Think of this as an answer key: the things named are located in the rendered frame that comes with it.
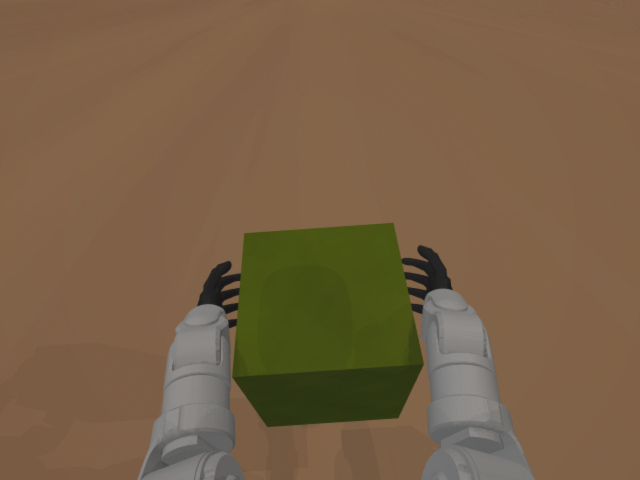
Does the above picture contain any carton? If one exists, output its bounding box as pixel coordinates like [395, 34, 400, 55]
[232, 223, 424, 427]

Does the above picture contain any right robot hand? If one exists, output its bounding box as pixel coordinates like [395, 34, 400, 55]
[401, 245, 453, 314]

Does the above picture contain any left robot forearm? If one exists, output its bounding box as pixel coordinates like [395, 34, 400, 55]
[137, 304, 235, 480]

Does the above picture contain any left robot hand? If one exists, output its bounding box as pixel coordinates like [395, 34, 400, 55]
[197, 261, 241, 328]

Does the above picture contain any right robot forearm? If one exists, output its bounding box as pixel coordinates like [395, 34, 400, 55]
[420, 289, 535, 479]

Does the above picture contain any robot right upper arm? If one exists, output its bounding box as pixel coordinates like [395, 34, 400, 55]
[421, 445, 535, 480]

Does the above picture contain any robot left upper arm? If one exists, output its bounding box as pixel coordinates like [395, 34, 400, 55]
[141, 450, 245, 480]

